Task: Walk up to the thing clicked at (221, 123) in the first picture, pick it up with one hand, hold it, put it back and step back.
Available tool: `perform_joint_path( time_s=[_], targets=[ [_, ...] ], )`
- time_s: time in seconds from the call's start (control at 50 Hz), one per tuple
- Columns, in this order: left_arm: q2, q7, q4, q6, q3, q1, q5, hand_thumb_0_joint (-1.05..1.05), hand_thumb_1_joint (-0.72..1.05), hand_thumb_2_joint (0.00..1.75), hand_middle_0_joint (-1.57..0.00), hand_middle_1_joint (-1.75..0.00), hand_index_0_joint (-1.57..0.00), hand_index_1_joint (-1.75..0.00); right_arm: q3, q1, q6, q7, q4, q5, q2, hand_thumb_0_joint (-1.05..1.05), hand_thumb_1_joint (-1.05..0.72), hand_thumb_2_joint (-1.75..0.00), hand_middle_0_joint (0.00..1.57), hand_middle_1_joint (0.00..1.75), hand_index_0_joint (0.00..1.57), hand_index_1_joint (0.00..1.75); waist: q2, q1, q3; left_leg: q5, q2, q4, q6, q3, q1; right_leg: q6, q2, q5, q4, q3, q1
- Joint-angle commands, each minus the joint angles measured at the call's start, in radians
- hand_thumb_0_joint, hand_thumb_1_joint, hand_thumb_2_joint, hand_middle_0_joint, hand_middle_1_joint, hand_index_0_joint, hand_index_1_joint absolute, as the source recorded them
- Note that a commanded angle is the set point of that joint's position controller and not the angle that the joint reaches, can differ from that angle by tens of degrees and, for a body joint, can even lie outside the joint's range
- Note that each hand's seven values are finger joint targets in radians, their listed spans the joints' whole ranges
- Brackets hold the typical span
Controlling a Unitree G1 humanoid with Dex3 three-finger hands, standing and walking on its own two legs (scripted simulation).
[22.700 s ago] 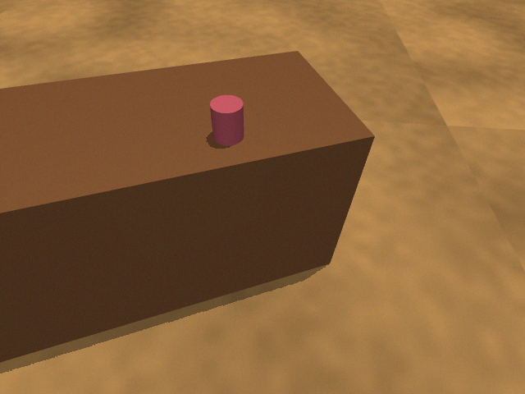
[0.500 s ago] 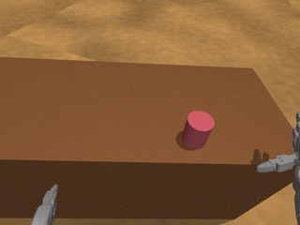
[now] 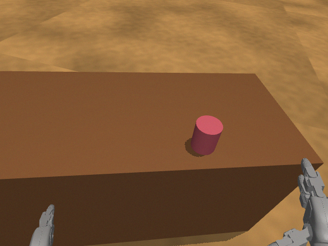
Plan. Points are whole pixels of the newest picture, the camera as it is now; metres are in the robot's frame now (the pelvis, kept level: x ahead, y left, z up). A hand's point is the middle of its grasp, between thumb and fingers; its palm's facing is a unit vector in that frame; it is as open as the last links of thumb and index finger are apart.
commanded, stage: sink last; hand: right
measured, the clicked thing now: (205, 135) +0.46 -0.16 -0.01
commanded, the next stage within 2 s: home in 0.24 s
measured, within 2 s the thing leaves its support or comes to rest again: neither
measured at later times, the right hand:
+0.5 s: hand (294, 226) +0.16 -0.28 +0.05, palm faces +0.35 +0.86 -0.38, open 17.5 cm
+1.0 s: hand (223, 232) +0.19 -0.17 -0.09, palm faces +0.03 +0.98 -0.19, open 17.4 cm
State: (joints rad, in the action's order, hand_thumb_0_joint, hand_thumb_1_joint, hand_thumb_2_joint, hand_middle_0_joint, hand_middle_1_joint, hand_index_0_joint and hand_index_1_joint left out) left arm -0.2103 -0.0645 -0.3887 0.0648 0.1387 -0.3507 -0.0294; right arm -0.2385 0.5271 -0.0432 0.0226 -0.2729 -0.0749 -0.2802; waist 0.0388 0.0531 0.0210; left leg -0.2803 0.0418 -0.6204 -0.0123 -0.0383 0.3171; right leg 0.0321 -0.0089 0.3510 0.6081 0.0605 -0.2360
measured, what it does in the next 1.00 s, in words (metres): stands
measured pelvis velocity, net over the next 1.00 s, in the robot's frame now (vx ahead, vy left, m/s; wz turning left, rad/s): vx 0.01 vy -0.01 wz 0.03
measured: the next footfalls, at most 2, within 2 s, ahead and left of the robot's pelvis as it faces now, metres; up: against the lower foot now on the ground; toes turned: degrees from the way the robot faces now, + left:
none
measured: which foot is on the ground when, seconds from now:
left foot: down 0.00-1.00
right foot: down 0.00-1.00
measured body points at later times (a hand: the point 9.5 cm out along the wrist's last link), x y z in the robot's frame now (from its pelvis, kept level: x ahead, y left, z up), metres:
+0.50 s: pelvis -0.01 +0.00 +0.01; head -0.02 +0.01 +0.45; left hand +0.14 +0.25 -0.06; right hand +0.14 -0.32 +0.07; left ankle +0.03 +0.13 -0.73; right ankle -0.01 -0.15 -0.73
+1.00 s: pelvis +0.01 -0.01 +0.01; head +0.03 -0.02 +0.46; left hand +0.17 +0.22 -0.07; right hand +0.19 -0.22 -0.08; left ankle +0.03 +0.13 -0.73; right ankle -0.01 -0.15 -0.73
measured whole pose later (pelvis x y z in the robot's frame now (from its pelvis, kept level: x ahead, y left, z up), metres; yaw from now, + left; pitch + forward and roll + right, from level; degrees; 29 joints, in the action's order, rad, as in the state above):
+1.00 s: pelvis +0.01 -0.01 +0.01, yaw +2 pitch +1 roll +0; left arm -0.18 -0.06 -0.60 0.15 -0.01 -0.21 0.00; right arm -0.01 0.23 -0.09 0.05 0.52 0.00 -0.17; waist -0.02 -0.01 -0.03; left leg -0.24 0.03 -0.54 -0.02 -0.01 0.31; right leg 0.03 -0.02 0.33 0.55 0.03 -0.23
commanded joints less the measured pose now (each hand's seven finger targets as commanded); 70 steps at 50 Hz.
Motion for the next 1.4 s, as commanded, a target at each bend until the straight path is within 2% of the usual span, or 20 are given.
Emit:
perform_joint_path(
  time_s=[0.0,0.08,0.14,0.28,0.34,0.38,0.48,0.52,0.58,0.64,0.68,0.78,0.92,0.94,0.96,1.0,1.16,1.24,1.26,1.38],
  targets=[
    [-0.152,-0.016,0.102,0.070,0.090,0.033,0.003,0.00,-0.51,0.04,-0.05,-0.05,-0.06,-0.05,-0.196,-0.065,-0.105,0.034,-0.151,0.002,-0.212,0.00,0.60,-0.05,0.05,0.06,0.05,0.06,-0.027,-0.016,-0.011,0.004,-0.006,0.149,-0.001,-0.025,-0.054,-0.051,0.039,-0.049,-0.118,-0.089,-0.106],
    [-0.072,0.004,0.158,0.083,0.000,0.136,0.004,0.00,-0.53,0.06,-0.05,-0.05,-0.05,-0.05,-0.192,-0.068,-0.158,0.025,-0.080,0.009,-0.201,0.00,0.60,-0.05,0.05,0.06,0.05,0.06,-0.115,0.020,-0.026,-0.102,0.004,0.181,-0.003,-0.005,-0.068,-0.046,0.034,-0.017,-0.124,-0.090,-0.136],
    [-0.148,-0.006,0.153,0.095,0.055,0.164,0.010,0.00,-0.53,0.07,-0.05,-0.05,-0.05,-0.05,-0.219,-0.127,-0.191,0.028,-0.080,0.012,-0.247,0.00,0.61,-0.05,0.05,0.06,0.05,0.06,-0.111,0.012,-0.002,-0.156,0.023,0.209,-0.007,0.026,-0.068,-0.044,0.041,0.001,-0.125,-0.099,-0.118],
    [-0.119,-0.005,0.123,0.126,0.012,0.065,0.007,0.00,-0.54,0.08,-0.05,-0.06,-0.05,-0.06,-0.205,-0.108,-0.246,0.028,-0.003,0.021,-0.231,0.00,0.58,-0.05,0.05,0.06,0.05,0.06,-0.061,-0.001,-0.002,-0.108,-0.003,0.190,-0.002,-0.004,-0.094,-0.046,0.031,0.011,-0.175,-0.088,-0.106],
    [-0.183,-0.010,0.117,0.130,0.082,0.029,0.003,0.00,-0.45,0.16,-0.12,-0.13,-0.12,-0.14,-0.221,-0.100,-0.247,0.024,0.055,0.017,-0.234,0.00,0.55,-0.06,0.05,0.05,0.05,0.05,-0.061,-0.019,-0.002,-0.055,-0.010,0.187,-0.001,-0.023,-0.089,-0.047,0.034,-0.015,-0.186,-0.089,-0.083],
    [-0.132,0.001,0.087,0.131,0.028,0.032,0.000,0.00,-0.29,0.32,-0.12,-0.17,-0.12,-0.17,-0.194,-0.084,-0.243,0.019,0.103,0.016,-0.209,0.00,0.57,-0.05,0.05,0.05,0.05,0.05,-0.021,-0.007,-0.057,-0.062,-0.019,0.190,0.005,-0.036,-0.083,-0.044,0.033,0.006,-0.204,-0.084,-0.110],
    [0.033,0.018,0.048,0.157,-0.167,0.207,0.003,0.00,0.11,0.52,-0.13,-0.19,-0.13,-0.19,0.007,-0.158,-0.240,0.005,0.113,0.030,-0.081,0.00,0.56,-0.05,0.05,0.05,0.05,0.05,0.044,-0.008,-0.089,-0.058,-0.025,0.189,0.016,-0.036,-0.071,-0.035,0.023,0.009,-0.217,-0.083,-0.129],
    [0.023,0.015,-0.003,0.160,-0.161,0.227,0.009,0.00,0.27,0.58,-0.14,-0.21,-0.14,-0.21,0.044,-0.160,-0.235,0.009,0.173,0.040,-0.062,0.00,0.54,-0.06,0.05,0.05,0.05,0.05,0.048,-0.017,-0.063,-0.055,-0.030,0.182,0.019,-0.036,-0.076,-0.032,0.019,0.011,-0.217,-0.076,-0.130],
    [-0.172,-0.007,-0.028,0.161,-0.002,0.155,0.022,0.00,0.41,0.62,-0.15,-0.22,-0.15,-0.22,0.008,-0.116,-0.215,0.019,0.235,0.048,-0.122,0.00,0.51,-0.08,0.06,0.06,0.06,0.06,0.006,-0.054,0.048,0.063,-0.034,0.159,0.015,-0.041,-0.096,-0.032,0.017,-0.095,-0.196,-0.077,-0.052],
    [-0.197,-0.012,-0.009,0.164,0.027,0.143,0.023,0.00,0.59,0.73,-0.17,-0.24,-0.17,-0.25,0.061,-0.117,-0.184,0.018,0.366,0.057,-0.077,0.00,0.53,-0.07,0.06,0.06,0.06,0.06,-0.062,-0.076,0.066,0.129,-0.038,0.151,0.008,-0.051,-0.108,-0.034,0.012,-0.162,-0.179,-0.068,-0.021],
    [-0.186,-0.017,0.003,0.161,0.024,0.170,0.023,0.00,0.69,0.79,-0.18,-0.26,-0.18,-0.26,0.073,-0.192,-0.167,0.023,0.425,0.065,-0.068,0.00,0.56,-0.05,0.05,0.05,0.05,0.05,-0.096,-0.087,0.099,0.165,-0.034,0.152,0.005,-0.046,-0.117,-0.038,0.014,-0.198,-0.165,-0.067,-0.003],
    [0.002,-0.004,-0.038,0.145,-0.145,0.228,0.015,0.00,0.89,0.90,-0.20,-0.30,-0.20,-0.30,0.173,-0.345,-0.141,0.022,0.570,0.073,-0.007,0.00,0.57,-0.04,0.05,0.05,0.05,0.05,-0.059,-0.056,0.071,0.135,-0.021,0.151,0.007,-0.029,-0.110,-0.038,0.019,-0.166,-0.157,-0.080,-0.061],
    [-0.098,-0.004,-0.032,0.127,-0.093,0.210,0.021,0.00,0.90,0.90,-0.20,-0.30,-0.20,-0.30,0.160,-0.312,-0.104,0.044,0.654,0.071,-0.071,0.00,0.55,-0.06,0.05,0.05,0.05,0.05,0.055,-0.044,0.142,0.236,-0.025,0.140,0.016,-0.021,-0.183,-0.017,0.018,-0.271,-0.158,-0.089,-0.031],
    [-0.148,0.000,-0.147,0.117,-0.081,0.159,0.036,0.00,0.90,0.90,-0.20,-0.30,-0.20,-0.30,0.044,-0.327,-0.111,0.075,0.563,0.074,-0.136,0.00,0.60,-0.03,0.05,0.04,0.05,0.04,0.092,-0.008,0.146,0.230,-0.034,0.133,0.022,-0.019,-0.198,-0.012,0.021,-0.271,-0.149,-0.089,-0.033],
    [-0.121,0.003,-0.131,0.113,-0.099,0.171,0.036,0.00,0.90,0.90,-0.20,-0.30,-0.20,-0.30,0.139,-0.252,-0.103,0.070,0.625,0.078,-0.044,0.00,0.59,-0.03,0.05,0.05,0.05,0.05,0.064,-0.035,0.114,0.247,-0.040,0.135,0.023,-0.023,-0.193,-0.008,0.015,-0.299,-0.151,-0.091,-0.033],
    [-0.103,0.009,-0.123,0.104,-0.107,0.188,0.031,0.00,0.90,0.90,-0.20,-0.30,-0.20,-0.30,0.174,-0.223,-0.090,0.067,0.661,0.074,-0.005,0.00,0.58,-0.03,0.05,0.05,0.05,0.05,0.012,-0.038,0.062,0.244,-0.042,0.147,0.018,-0.028,-0.186,-0.015,0.016,-0.288,-0.154,-0.093,-0.063],
    [-0.111,0.017,-0.140,0.068,-0.096,0.201,0.027,0.00,0.90,0.90,-0.20,-0.30,-0.20,-0.30,0.228,-0.348,-0.087,0.060,0.673,0.070,0.048,0.00,0.58,-0.04,0.05,0.05,0.05,0.05,-0.113,-0.064,0.066,0.237,-0.038,0.145,0.006,-0.025,-0.139,-0.037,0.015,-0.261,-0.140,-0.094,-0.044],
    [-0.122,0.008,-0.159,0.058,-0.090,0.181,0.028,0.00,0.90,0.90,-0.20,-0.30,-0.20,-0.30,0.191,-0.422,-0.087,0.076,0.613,0.075,-0.006,0.00,0.59,-0.03,0.05,0.04,0.05,0.04,-0.061,-0.063,0.163,0.330,-0.039,0.112,0.014,-0.019,-0.172,-0.024,0.011,-0.368,-0.125,-0.088,0.019],
    [-0.304,0.027,-0.268,0.024,-0.050,0.135,0.087,0.00,0.90,0.90,-0.20,-0.30,-0.20,-0.30,0.140,-0.265,-0.062,0.048,0.826,0.125,-0.261,0.00,0.59,-0.03,0.05,0.04,0.05,0.04,-0.037,-0.044,0.177,0.521,0.073,0.040,0.044,0.070,-0.196,-0.043,-0.074,-0.502,-0.069,-0.007,0.025],
    [-0.282,0.047,-0.338,-0.020,-0.069,0.158,0.062,0.00,0.90,0.90,-0.20,-0.30,-0.20,-0.30,0.178,-0.315,-0.038,0.005,0.938,0.100,-0.194,0.00,0.57,-0.04,0.05,0.05,0.05,0.05,-0.025,-0.058,0.129,0.466,0.076,0.063,0.061,0.068,-0.162,-0.052,-0.075,-0.440,-0.091,-0.005,0.033]
  ],
)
